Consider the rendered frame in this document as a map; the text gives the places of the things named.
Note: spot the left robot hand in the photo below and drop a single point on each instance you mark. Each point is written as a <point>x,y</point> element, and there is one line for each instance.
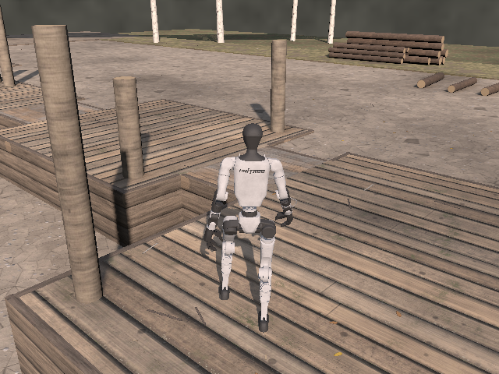
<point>208,238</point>

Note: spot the right robot hand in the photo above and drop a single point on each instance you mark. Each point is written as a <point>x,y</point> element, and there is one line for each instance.
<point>282,215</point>

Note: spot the left robot upper arm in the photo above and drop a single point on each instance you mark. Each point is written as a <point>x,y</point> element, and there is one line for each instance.
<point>223,178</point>

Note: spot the right robot upper arm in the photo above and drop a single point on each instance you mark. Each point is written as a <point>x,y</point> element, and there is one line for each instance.
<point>279,177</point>

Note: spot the right robot shin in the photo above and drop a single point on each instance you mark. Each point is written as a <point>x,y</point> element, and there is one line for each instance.
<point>265,294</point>

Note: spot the robot head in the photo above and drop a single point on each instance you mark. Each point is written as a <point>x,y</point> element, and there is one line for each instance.
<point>252,134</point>

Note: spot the left robot forearm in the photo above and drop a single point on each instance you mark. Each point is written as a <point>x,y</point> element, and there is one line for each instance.
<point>215,212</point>

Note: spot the right robot forearm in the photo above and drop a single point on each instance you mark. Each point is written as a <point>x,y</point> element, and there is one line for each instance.
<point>286,204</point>

